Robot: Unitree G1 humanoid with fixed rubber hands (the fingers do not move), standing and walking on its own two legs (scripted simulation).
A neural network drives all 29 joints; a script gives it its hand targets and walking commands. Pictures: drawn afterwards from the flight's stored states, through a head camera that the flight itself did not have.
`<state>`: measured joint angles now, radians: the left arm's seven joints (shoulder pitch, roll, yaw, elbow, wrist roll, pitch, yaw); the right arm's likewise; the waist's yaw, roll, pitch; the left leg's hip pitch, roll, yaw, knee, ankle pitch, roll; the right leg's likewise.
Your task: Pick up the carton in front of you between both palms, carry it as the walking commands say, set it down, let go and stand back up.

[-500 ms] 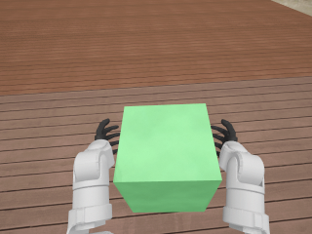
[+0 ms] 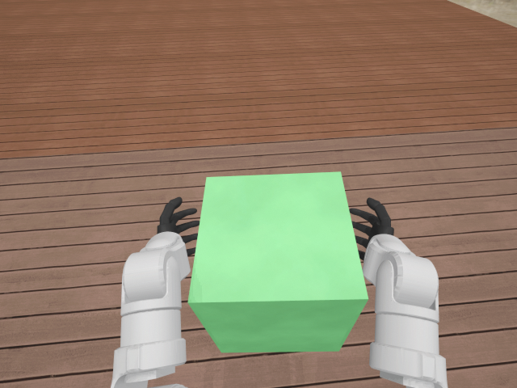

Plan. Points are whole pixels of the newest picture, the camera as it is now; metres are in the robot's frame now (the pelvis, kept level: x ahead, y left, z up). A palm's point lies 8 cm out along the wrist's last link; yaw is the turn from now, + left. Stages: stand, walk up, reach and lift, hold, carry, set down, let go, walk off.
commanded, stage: carry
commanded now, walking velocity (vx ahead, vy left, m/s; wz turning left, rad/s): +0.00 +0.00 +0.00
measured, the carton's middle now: (276, 269) +0.33 -0.01 +0.04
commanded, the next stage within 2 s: none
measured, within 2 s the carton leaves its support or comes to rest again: neither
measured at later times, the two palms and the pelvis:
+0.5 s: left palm (169, 244) +0.32 +0.16 +0.11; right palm (376, 246) +0.32 -0.15 +0.11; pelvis +0.00 +0.00 +0.00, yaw +0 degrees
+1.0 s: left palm (171, 156) +0.49 +0.19 +0.15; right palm (344, 160) +0.48 -0.12 +0.15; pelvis +0.15 +0.03 +0.01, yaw +1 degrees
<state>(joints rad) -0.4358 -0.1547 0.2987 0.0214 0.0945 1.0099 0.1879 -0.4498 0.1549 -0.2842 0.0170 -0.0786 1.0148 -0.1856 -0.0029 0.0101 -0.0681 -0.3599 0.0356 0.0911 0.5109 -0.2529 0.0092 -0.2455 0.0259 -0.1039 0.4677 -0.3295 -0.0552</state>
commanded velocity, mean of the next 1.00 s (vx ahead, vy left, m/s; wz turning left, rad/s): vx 0.28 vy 0.00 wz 0.00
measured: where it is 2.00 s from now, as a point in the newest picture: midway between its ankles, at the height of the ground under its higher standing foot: (277, 272)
